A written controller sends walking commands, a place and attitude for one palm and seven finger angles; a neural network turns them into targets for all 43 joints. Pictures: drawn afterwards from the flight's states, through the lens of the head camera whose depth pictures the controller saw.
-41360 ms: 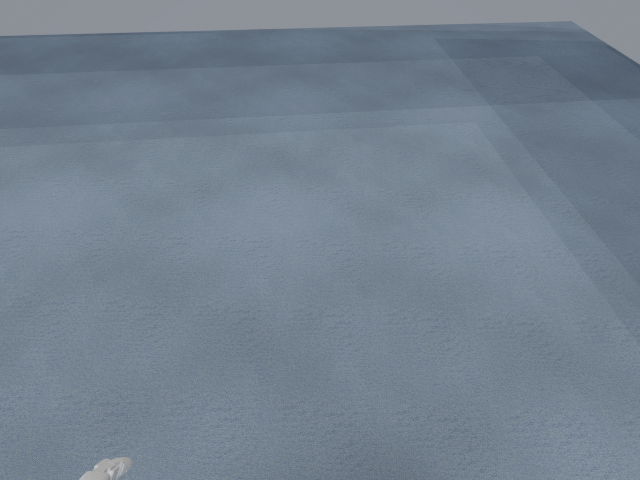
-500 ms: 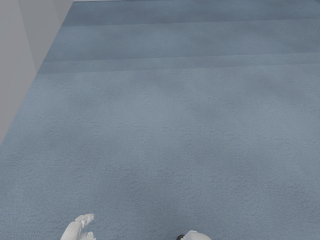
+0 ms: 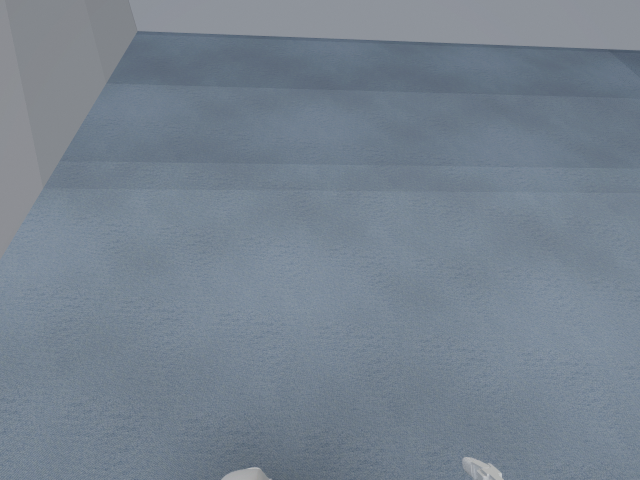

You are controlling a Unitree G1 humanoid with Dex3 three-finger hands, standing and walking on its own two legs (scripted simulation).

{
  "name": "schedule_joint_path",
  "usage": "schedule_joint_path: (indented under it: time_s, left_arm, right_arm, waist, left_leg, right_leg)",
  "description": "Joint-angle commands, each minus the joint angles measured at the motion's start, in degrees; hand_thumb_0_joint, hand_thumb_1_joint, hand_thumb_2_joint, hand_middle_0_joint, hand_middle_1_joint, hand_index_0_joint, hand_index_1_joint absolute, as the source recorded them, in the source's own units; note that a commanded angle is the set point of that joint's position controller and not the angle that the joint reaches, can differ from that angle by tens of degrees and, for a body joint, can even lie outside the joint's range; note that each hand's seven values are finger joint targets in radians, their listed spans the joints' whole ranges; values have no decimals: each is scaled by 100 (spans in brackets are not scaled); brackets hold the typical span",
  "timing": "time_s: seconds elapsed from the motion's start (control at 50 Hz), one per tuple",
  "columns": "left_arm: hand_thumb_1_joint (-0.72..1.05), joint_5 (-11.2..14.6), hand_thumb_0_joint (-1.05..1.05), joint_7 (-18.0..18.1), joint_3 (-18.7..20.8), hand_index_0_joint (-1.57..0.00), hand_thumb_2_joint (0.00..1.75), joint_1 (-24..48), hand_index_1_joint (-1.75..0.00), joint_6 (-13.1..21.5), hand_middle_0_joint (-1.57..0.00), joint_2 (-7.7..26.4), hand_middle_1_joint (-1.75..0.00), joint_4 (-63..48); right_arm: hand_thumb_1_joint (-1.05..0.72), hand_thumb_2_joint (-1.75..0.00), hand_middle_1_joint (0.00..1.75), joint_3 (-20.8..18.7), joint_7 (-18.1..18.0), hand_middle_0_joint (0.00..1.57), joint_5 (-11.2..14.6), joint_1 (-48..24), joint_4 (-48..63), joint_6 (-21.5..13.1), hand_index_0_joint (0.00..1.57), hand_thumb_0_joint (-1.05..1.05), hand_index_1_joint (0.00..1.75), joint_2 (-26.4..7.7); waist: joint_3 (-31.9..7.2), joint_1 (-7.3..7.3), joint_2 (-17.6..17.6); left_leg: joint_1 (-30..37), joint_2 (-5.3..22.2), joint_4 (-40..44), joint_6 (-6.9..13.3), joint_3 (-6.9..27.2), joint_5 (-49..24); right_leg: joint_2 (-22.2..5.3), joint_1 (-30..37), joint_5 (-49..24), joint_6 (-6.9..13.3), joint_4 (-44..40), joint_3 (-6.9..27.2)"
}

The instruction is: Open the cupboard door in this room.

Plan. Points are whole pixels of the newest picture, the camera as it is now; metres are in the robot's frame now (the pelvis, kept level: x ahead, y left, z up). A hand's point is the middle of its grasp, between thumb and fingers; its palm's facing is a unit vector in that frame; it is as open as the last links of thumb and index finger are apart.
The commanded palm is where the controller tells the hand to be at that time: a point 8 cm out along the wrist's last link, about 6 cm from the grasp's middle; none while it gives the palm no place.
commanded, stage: walk to a spot facing it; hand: left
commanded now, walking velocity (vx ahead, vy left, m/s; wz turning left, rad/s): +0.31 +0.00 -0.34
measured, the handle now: out of the picture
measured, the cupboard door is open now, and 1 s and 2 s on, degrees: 47 47 47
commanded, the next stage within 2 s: turn to face it in 0.18 s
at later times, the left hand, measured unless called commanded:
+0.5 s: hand (268, 348) +0.33 +0.11 -0.14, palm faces -0.13 -0.97 -0.21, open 7.4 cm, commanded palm none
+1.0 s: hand (221, 351) +0.32 +0.19 -0.15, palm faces +0.23 -0.94 -0.26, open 7.4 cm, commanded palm none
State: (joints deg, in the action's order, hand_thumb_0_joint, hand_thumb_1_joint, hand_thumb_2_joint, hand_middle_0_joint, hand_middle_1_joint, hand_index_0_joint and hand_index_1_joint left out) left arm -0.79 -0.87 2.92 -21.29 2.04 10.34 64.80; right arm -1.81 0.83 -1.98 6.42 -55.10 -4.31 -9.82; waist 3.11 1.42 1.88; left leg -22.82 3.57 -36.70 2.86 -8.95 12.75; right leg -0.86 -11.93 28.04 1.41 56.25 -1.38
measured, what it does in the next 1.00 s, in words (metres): walks ahead: right foot, then left foot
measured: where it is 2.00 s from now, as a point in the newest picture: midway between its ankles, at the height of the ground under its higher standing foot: (354, 451)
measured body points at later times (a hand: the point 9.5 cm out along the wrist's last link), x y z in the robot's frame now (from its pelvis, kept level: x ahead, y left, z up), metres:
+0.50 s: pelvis +0.19 -0.05 +0.01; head +0.23 -0.07 +0.46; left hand +0.34 +0.16 -0.12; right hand +0.10 -0.27 -0.15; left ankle +0.12 +0.08 -0.66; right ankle +0.20 -0.15 -0.72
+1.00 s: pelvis +0.26 -0.05 +0.02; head +0.32 -0.02 +0.46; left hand +0.31 +0.24 -0.13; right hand +0.39 -0.29 -0.12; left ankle +0.27 +0.06 -0.72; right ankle +0.26 -0.21 -0.65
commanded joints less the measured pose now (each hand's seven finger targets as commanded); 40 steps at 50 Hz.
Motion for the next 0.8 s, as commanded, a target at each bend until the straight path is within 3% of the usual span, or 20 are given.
schedule_joint_path:
  time_s: [0.0, 0.06, 0.12, 0.2, 0.28, 0.32, 0.34, 0.36, 0.38, 0.4, 0.46, 0.5, 0.62, 0.66, 0.68, 0.7, 0.72, 0.74, 0.76, 0.78]
  left_arm:
    - [90, -53, 0, -22, 113, -20, 90, 741, -30, 159, -20, 384, -30, -762]
    - [90, -70, 0, -79, 86, -20, 90, 437, -30, -32, -20, 151, -30, -701]
    - [90, -73, 0, -112, 87, -20, 90, 705, -30, -112, -20, 68, -30, -824]
    - [90, -70, 0, -174, 112, -20, 90, 1352, -30, -165, -20, 105, -30, -1098]
    - [90, -83, 0, -157, 98, -20, 90, 1529, -30, -118, -20, 195, -30, -1173]
    - [90, -95, 0, -69, 110, -20, 90, 596, -30, 21, -20, 461, -30, -842]
    - [90, -128, 0, 20, 211, -20, 90, -108, -30, 124, -20, 921, -30, -609]
    - [90, -37, 0, 64, 284, -20, 90, -593, -30, 153, -20, 1453, -30, -454]
    - [90, 28, 0, 121, 206, -20, 90, -333, -30, 129, -20, 1420, -30, -516]
    - [90, 13, 0, 181, 160, -20, 90, 131, -30, 135, -20, 1125, -30, -568]
    - [90, 0, 0, 243, 74, -20, 90, 777, -30, 82, -20, 800, -30, -792]
    - [90, -4, 0, 241, 70, -20, 90, 1041, -30, 53, -20, 778, -30, -888]
    - [90, -72, 0, 239, 223, -20, 90, 1198, -30, -53, -20, 848, -30, -1047]
    - [90, -27, 0, 226, 253, -20, 90, 1266, -30, -103, -20, 897, -30, -1144]
    - [90, 2, 0, 212, 246, -20, 90, 1314, -30, -142, -20, 863, -30, -1204]
    - [90, 43, 0, 190, 225, -20, 90, 1212, -30, -192, -20, 595, -30, -1357]
    - [90, 50, 0, 198, 115, -20, 90, 1552, -30, -248, -20, 487, -30, -1601]
    - [90, 0, 0, 207, 148, -20, 90, 1738, -30, -296, -20, 612, -30, -1740]
    - [90, -37, 0, 186, 183, -20, 90, 1854, -30, -307, -20, 566, -30, -1738]
    - [90, -56, 0, 173, 205, -20, 90, 1870, -30, -304, -20, 564, -30, -1652]
  right_arm:
    - [-90, -90, 30, -214, -178, 20, -11, 1418, -164, 10, 20, 0, 30, -843]
    - [-90, -90, 30, -150, -211, 20, 22, 1256, -201, -80, 20, 0, 30, -701]
    - [-90, -90, 30, -199, -198, 20, 29, 1303, -225, -54, 20, 0, 30, -727]
    - [-90, -90, 30, -223, -171, 20, 6, 1421, -248, 62, 20, 0, 30, -901]
    - [-90, -90, 30, -194, -182, 20, -18, 1569, -334, 150, 20, 0, 30, -913]
    - [-90, -90, 30, -96, -158, 20, 49, 1630, -416, 146, 20, 0, 30, -735]
    - [-90, -90, 30, -46, -129, 20, 131, 1637, -390, 118, 20, 0, 30, -512]
    - [-90, -90, 30, -32, -146, 20, 210, 1774, -283, 167, 20, 0, 30, -376]
    - [-90, -90, 30, -50, -175, 20, 217, 1633, -299, 256, 20, 0, 30, -539]
    - [-90, -90, 30, -32, -184, 20, 204, 1333, -292, 262, 20, 0, 30, -329]
    - [-90, -90, 30, -31, -191, 20, 178, 1303, -434, 400, 20, 0, 30, -340]
    - [-90, -90, 30, -23, -152, 20, 161, 1389, -468, 493, 20, 0, 30, -219]
    - [-90, -90, 30, -95, -39, 20, 117, 1031, -143, 552, 20, 0, 30, -168]
    - [-90, -90, 30, -133, -14, 20, 78, 1087, -50, 544, 20, 0, 30, -356]
    - [-90, -90, 30, -199, -7, 20, 60, 1372, -71, 524, 20, 0, 30, -583]
    - [-90, -90, 30, -331, -45, 20, 1, 1672, -12, 466, 20, 0, 30, -1159]
    - [-90, -90, 30, -403, -129, 20, 5, 1846, 4, 479, 20, 0, 30, -1555]
    - [-90, -90, 30, -433, -175, 20, -4, 1765, 14, 507, 20, 0, 30, -1629]
    - [-90, -90, 30, -416, -204, 20, 6, 1420, 178, 475, 20, 0, 30, -1496]
    - [-90, -90, 30, -398, -232, 20, 12, 1179, 259, 453, 20, 0, 30, -1438]
  waist:
    - [74, -420, -730]
    - [-123, -123, -810]
    - [-93, -121, -809]
    - [130, -255, -779]
    - [96, -278, -707]
    - [-417, 121, -78]
    - [-1028, 408, 781]
    - [-1663, 433, 1761]
    - [-1507, 390, 1114]
    - [-986, 256, 842]
    - [-701, -54, 906]
    - [-588, -210, 701]
    - [-330, -218, 730]
    - [-384, -335, 409]
    - [-547, -500, -158]
    - [-774, -608, -1805]
    - [-787, -778, -2379]
    - [-839, -747, -1473]
    - [-683, -591, -1153]
    - [-649, -478, -1302]
  left_leg:
    - [1248, 1967, 2534, 547, 2314, 395]
    - [1156, 1624, 2574, 366, 1079, -622]
    - [1180, 1504, 2635, 359, 437, -815]
    - [1166, 1590, 2580, 370, 156, -459]
    - [1293, 1535, 1937, 259, 2, -1075]
    - [889, 1050, 722, -31, -189, -1539]
    - [-145, 520, -494, -304, -508, -624]
    - [-639, -42, -1956, -500, -245, 2476]
    - [-579, 150, -2446, -470, 511, 2663]
    - [-864, 228, -2646, -501, 674, 2166]
    - [-676, 346, -2605, -613, 708, 1585]
    - [-333, 292, -2170, -647, 515, 1303]
    - [13, 163, -634, -616, 135, 699]
    - [566, 52, 185, -565, 45, 31]
    - [1181, 121, 641, -472, 261, -790]
    - [1634, 1264, 1244, 154, 2095, -2295]
    - [1722, 2210, 1598, 913, 3399, -3561]
    - [1427, 2281, 1684, 1114, 3282, -2374]
    - [1208, 1981, 1847, 978, 3290, -1692]
    - [1147, 1713, 1784, 803, 3137, -1751]
  right_leg:
    - [-522, -2423, -878, 5, 1999, 357]
    - [-582, -2117, -1241, -116, 1174, 227]
    - [-599, -1935, -1509, -176, 123, -39]
    - [-514, -1679, -1598, -197, -1101, -400]
    - [-289, -1031, -1721, -107, -1911, -578]
    - [-161, 694, -2346, 8, -2731, -481]
    - [-1234, 2090, -3539, 341, -2770, 674]
    - [-2591, 2662, -4748, 999, -3336, 1873]
    - [-2637, 2063, -4417, 1203, -3604, 1673]
    - [-2395, 1681, -4932, 1111, -3585, 1264]
    - [-2104, 1010, -5793, 788, -3534, 155]
    - [-1992, 519, -5285, 696, -3626, -321]
    - [-1950, 232, -3713, 436, -3314, -837]
    - [-1850, 37, -3062, 202, -2799, -1040]
    - [-1688, -323, -2511, -7, -2153, -1167]
    - [-959, -1179, -644, -446, -892, -1324]
    - [-430, -1918, 1369, -597, 444, -695]
    - [-462, -1867, 1078, -477, 1080, -58]
    - [-505, -2175, 588, -495, 1311, 13]
    - [-497, -2323, 193, -550, 1461, 123]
